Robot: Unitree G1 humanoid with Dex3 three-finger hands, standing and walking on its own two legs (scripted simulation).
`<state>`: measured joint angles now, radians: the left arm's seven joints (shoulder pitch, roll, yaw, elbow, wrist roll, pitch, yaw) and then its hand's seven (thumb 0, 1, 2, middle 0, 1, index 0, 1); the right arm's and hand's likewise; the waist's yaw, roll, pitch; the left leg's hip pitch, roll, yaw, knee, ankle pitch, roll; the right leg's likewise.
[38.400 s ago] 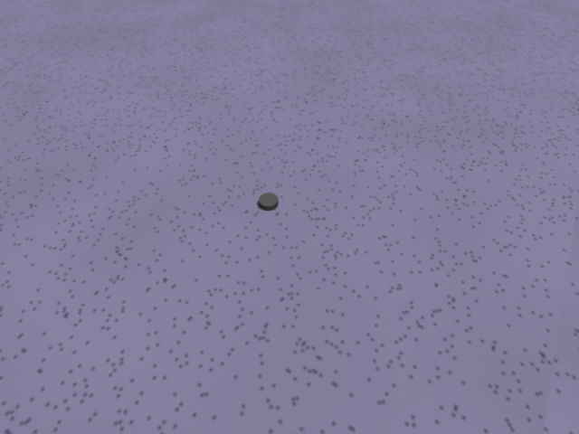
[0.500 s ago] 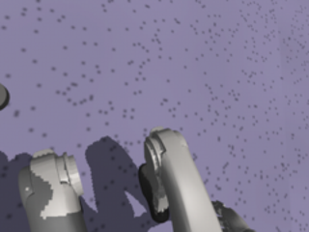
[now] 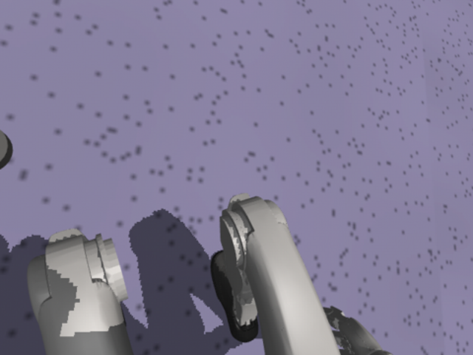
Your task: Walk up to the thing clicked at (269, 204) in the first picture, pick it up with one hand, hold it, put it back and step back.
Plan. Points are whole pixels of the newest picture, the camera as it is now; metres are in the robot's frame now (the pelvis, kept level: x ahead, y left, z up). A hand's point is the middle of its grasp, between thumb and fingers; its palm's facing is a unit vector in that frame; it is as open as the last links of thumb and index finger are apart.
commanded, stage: rise first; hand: left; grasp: from above
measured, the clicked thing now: out of the picture +0.48 +0.36 -0.30
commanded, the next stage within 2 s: approach in 0.18 s
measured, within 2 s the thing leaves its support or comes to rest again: neither
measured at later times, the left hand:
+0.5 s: hand out of the picture +0.45 +0.37 -0.18, palm faces -0.44 -0.12 -0.89, open 14.1 cm
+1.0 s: hand out of the picture +0.46 +0.36 -0.18, palm faces -0.47 -0.13 -0.88, open 14.0 cm
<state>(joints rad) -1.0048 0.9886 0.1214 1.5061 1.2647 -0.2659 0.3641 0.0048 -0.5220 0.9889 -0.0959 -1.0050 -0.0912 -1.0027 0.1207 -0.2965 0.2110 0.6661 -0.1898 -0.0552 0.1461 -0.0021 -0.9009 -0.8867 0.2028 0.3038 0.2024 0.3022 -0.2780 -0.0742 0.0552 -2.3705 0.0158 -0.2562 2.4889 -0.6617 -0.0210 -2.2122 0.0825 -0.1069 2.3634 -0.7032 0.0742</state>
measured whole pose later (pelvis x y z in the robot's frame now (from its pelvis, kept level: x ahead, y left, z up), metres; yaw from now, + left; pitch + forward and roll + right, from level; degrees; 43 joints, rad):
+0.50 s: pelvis +0.00 +0.00 +0.00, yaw +0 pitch +30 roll -13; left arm -1.05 0.97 0.06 1.52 1.27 -0.26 0.36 0.00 -0.53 0.99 -0.09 -1.05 -0.09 -1.04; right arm 0.12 -0.29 0.21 0.67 -0.19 -0.06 0.15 0.00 -0.90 -0.89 0.20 0.30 0.20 0.30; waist -0.28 -0.08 0.05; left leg -2.37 0.02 -0.25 2.49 -0.66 -0.02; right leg -2.22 0.08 -0.10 2.36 -0.70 0.08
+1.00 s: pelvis +0.00 +0.00 +0.00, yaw +0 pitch +30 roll -12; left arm -1.04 0.98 0.10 1.50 1.19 -0.15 0.30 0.01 -0.50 0.94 -0.11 -1.02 -0.11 -1.01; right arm 0.16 -0.31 0.24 0.64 -0.17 -0.06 0.14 0.00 -0.91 -0.89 0.20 0.30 0.20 0.30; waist -0.32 -0.05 0.08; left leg -2.37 0.03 -0.24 2.48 -0.66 -0.02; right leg -2.23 0.09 -0.10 2.36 -0.69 0.09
